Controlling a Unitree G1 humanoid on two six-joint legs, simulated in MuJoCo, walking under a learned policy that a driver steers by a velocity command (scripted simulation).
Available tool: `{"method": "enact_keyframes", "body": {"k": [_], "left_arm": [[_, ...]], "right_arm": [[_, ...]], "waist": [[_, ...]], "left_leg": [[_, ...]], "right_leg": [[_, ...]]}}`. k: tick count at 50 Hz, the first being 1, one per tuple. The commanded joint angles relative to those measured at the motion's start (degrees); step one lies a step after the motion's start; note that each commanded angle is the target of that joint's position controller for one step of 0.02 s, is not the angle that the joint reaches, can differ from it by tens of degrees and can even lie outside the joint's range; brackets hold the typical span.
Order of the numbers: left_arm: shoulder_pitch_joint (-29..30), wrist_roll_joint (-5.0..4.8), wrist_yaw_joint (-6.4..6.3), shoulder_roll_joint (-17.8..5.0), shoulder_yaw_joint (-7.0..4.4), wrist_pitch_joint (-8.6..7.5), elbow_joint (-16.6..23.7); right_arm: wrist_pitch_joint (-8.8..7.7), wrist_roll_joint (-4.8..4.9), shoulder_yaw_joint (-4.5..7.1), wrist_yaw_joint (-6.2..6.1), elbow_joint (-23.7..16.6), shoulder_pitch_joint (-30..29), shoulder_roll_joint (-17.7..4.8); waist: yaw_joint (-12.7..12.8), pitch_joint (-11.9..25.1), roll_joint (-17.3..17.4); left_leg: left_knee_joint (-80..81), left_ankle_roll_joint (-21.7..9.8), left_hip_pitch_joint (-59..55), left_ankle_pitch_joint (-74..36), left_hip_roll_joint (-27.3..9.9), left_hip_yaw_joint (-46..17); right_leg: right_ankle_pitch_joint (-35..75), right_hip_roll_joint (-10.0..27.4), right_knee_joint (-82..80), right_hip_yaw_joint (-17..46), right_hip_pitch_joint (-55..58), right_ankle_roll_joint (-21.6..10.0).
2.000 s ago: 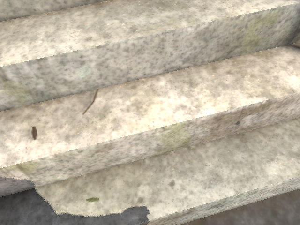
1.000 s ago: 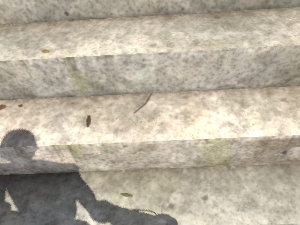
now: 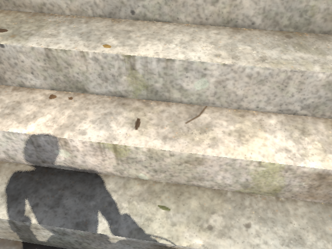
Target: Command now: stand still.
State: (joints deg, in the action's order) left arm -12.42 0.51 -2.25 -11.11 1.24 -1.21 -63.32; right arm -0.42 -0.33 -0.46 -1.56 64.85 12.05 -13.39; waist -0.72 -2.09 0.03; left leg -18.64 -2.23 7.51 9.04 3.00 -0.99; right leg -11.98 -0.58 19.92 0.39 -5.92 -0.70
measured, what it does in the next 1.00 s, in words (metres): stands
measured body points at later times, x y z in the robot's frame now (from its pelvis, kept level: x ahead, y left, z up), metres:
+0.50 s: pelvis +0.00 -0.01 +0.00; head +0.01 -0.01 +0.45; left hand +0.01 +0.22 -0.16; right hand +0.01 -0.25 -0.16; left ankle +0.01 +0.10 -0.75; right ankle -0.01 -0.11 -0.75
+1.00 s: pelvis +0.03 -0.01 -0.01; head +0.03 -0.01 +0.44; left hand +0.01 +0.22 -0.17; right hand +0.03 -0.25 -0.17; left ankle +0.01 +0.09 -0.74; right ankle -0.01 -0.11 -0.75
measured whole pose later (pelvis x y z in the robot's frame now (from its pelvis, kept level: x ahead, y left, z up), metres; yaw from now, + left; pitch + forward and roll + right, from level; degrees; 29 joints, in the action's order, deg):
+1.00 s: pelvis +0.03 -0.01 -0.01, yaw +0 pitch -1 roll -1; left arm -19.0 0.7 -2.2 -9.7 -0.3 -1.3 -65.0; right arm -1.4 -1.6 -0.4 -1.4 65.6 16.8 -10.3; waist 0.1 0.6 0.4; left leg -29.9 -3.3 11.0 20.9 1.0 -0.9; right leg -17.4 -2.9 24.1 0.5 -6.2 -3.1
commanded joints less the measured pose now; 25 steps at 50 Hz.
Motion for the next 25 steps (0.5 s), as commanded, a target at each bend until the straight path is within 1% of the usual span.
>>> {"method": "enact_keyframes", "body": {"k": [1, 13, 25], "left_arm": [[-2.02, -0.04, -0.16, -5.61, -0.73, -0.39, 0.71], [-4.29, -0.14, -0.26, -4.47, -0.28, -0.56, -0.69], [-6.24, -0.17, -0.37, -3.63, -0.33, -0.72, -1.33]], "right_arm": [[-0.48, 0.0, 0.53, -0.21, -0.75, 0.74, -5.14], [-0.6, -0.01, 0.07, -0.46, 1.02, 2.76, -3.78], [-0.76, 0.02, 0.06, -0.64, 1.58, 4.12, -2.63]], "waist": [[0.32, -0.98, -0.47], [0.16, -1.2, -0.75], [0.3, -1.39, -0.39]], "left_leg": [[3.27, -0.63, 1.11, -1.5, -7.11, -6.63], [2.2, -0.44, 1.28, -2.31, -7.45, -6.16], [1.18, -0.27, 1.48, -3.33, -7.59, -5.8]], "right_leg": [[2.4, 6.43, -4.16, 6.0, -2.72, -1.75], [3.06, 5.97, -3.94, 6.18, -3.66, -2.01], [4.68, 5.78, -3.11, 6.25, -3.53, -2.27]]}}
Keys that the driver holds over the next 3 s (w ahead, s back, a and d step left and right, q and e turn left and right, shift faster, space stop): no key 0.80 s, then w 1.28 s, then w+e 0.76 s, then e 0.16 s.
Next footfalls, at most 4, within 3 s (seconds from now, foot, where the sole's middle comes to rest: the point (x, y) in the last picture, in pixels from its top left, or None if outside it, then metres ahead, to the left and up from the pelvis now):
1.46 right None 0.29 -0.06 -0.78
2.06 left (121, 208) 0.60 0.19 -0.58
2.62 right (173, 129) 0.80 0.00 -0.37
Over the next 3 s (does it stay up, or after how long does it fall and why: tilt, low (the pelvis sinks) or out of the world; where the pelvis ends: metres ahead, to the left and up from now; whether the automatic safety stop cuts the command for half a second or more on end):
stays up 0.84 0.04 0.40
